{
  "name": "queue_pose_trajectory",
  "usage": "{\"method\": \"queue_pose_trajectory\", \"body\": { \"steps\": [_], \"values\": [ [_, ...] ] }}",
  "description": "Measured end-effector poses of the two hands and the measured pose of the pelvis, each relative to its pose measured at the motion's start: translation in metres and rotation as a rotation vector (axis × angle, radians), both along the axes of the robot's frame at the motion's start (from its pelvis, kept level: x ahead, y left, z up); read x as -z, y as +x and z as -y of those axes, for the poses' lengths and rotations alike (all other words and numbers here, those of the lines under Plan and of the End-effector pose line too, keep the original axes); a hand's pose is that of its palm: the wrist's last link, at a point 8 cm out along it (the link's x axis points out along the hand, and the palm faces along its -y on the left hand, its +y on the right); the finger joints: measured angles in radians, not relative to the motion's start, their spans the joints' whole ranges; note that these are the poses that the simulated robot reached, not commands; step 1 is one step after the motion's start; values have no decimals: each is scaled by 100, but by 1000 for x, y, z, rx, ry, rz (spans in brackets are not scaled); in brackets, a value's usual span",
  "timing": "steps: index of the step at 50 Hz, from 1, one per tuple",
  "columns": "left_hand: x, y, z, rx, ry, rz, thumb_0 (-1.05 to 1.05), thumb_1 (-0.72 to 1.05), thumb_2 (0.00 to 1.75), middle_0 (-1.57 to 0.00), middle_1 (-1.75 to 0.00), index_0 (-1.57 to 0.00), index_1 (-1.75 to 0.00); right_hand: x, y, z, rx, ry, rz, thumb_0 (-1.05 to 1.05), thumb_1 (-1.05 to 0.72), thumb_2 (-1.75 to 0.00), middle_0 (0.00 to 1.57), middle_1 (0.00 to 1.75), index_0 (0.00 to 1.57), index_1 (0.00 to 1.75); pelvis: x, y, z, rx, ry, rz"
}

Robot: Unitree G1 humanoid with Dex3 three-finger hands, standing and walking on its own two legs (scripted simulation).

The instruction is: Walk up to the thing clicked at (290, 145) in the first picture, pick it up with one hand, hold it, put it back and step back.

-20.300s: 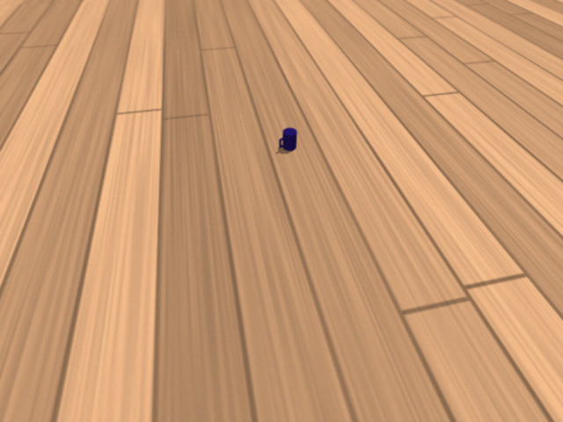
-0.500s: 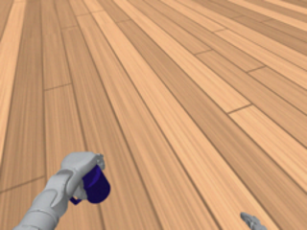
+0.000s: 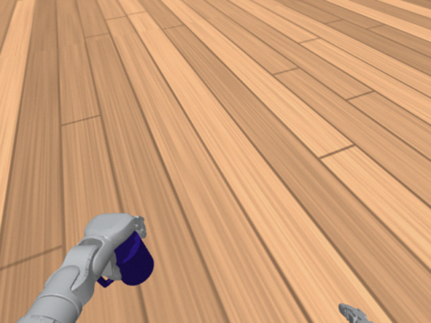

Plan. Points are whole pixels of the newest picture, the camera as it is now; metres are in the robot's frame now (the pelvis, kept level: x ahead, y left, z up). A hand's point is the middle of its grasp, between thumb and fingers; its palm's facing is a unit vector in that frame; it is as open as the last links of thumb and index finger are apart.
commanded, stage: crouch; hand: left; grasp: from above
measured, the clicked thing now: (122, 262) +0.29 +0.23 -0.09
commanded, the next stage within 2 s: lower in 1.88 s
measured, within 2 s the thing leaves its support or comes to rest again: neither
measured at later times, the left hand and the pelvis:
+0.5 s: hand (131, 267) +0.30 +0.23 -0.16, palm faces -0.46 +0.03 -0.89, open 10.5 cm; pelvis -0.02 +0.00 -0.06, yaw +1 degrees
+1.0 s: hand (152, 282) +0.35 +0.24 -0.41, palm faces -0.47 +0.03 -0.88, open 10.5 cm; pelvis -0.06 +0.01 -0.26, yaw -1 degrees
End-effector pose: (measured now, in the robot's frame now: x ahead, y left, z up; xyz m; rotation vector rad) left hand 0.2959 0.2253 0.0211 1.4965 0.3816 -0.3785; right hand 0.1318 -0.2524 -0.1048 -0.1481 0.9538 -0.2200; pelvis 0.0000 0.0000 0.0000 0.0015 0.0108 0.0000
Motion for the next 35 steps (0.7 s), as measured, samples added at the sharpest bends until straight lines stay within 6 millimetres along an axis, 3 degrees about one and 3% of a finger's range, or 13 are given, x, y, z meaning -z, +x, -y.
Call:
{"method": "queue_pose_trajectory", "body": {
  "steps": [9,18,25,35],
  "values": [
    [11,-2,2,5,-4,-4,-1,-9,58,-81,-53,-66,-62,-1,3,1,-4,-1,-1,1,-90,-90,20,30,20,30,1,0,1,-4,1,-10],
    [63,-2,-1,24,23,-26,-1,-9,58,-79,-54,-65,-62,16,-12,9,-25,-38,-83,1,-90,-90,20,30,20,30,17,-6,3,-18,-5,-101],
    [124,12,-2,36,63,14,-1,-9,58,-79,-55,-66,-61,58,-49,25,-13,-86,-188,1,-90,-90,20,30,20,30,58,-17,1,-23,-22,-240],
    [226,40,-6,25,88,40,-1,-9,59,-79,-55,-66,-61,143,-117,33,42,-141,-335,1,-90,-90,20,30,20,30,143,-38,-3,-15,-46,-432]
  ]
}}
